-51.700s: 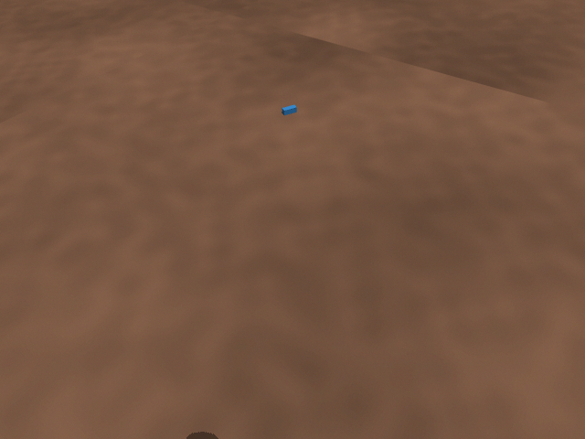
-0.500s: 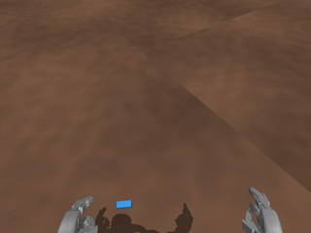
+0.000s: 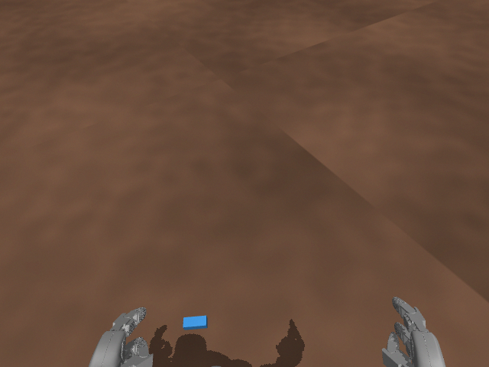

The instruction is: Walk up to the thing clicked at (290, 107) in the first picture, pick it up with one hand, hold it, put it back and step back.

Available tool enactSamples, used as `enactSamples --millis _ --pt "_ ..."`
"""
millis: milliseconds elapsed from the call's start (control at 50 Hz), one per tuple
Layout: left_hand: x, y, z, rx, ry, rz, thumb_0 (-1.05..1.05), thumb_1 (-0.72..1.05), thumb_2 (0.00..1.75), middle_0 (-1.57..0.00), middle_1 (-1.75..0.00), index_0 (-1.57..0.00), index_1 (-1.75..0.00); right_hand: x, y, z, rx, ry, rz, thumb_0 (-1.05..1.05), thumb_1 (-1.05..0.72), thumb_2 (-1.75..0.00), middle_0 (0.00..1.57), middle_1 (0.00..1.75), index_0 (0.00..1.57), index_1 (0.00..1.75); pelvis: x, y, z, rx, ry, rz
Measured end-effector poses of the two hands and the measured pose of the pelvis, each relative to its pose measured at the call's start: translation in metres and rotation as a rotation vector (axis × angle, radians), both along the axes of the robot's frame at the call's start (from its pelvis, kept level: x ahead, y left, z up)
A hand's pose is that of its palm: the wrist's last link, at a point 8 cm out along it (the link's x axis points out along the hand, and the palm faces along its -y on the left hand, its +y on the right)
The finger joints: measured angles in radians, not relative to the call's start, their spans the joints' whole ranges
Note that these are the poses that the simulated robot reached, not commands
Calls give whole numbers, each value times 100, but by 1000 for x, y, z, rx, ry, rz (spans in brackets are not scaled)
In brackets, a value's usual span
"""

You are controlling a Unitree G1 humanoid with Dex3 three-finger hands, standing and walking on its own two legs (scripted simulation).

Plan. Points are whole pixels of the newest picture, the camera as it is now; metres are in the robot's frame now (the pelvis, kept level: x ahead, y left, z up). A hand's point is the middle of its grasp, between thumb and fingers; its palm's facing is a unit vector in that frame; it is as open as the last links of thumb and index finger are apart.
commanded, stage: home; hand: left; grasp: from above
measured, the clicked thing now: (195, 322) +0.41 +0.24 -0.70
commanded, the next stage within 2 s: stand in 0.38 s
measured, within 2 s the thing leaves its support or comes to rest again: neither
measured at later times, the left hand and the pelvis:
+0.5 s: hand (150, 360) +0.16 +0.18 -0.05, palm faces +0.03 -0.97 -0.23, open 7.4 cm; pelvis +0.00 +0.00 +0.00, yaw +0 degrees
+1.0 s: hand out of the picture +0.04 +0.24 -0.11, palm faces +0.05 -0.95 -0.32, open 7.4 cm; pelvis +0.00 +0.01 +0.05, yaw +0 degrees
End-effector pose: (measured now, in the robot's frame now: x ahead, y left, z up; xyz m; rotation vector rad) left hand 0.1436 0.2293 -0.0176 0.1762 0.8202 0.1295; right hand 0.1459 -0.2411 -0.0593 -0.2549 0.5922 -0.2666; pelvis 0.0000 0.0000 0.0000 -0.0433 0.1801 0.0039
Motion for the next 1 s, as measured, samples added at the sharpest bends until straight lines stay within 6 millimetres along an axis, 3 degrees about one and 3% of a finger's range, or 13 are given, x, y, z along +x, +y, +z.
enactSamples --millis 480,580,780,1000 --pt "1 0 0 4 4 -1 1 90 90 -20 -29 -20 -30 2 -2 -1 2 8 1 1 -89 -90 21 30 21 30 1 -1 0 1 4 2" --pt "4 16 -24 107 -10 -43 1 90 90 -20 -30 -20 -30 -8 -9 -19 -37 280 146 1 -90 -90 21 30 20 30 -7 -2 11 34 -89 -1" --pt "-49 53 -53 128 232 51 1 90 90 -20 -30 -20 -30 -50 -32 -15 0 494 44 1 -90 -90 21 30 21 30 -4 4 34 43 -166 -3" --pt "-108 57 -53 97 416 112 1 90 90 -20 -30 -20 -30 -81 -23 -10 40 605 -7 0 -90 -90 21 30 20 30 -4 9 55 40 -223 1"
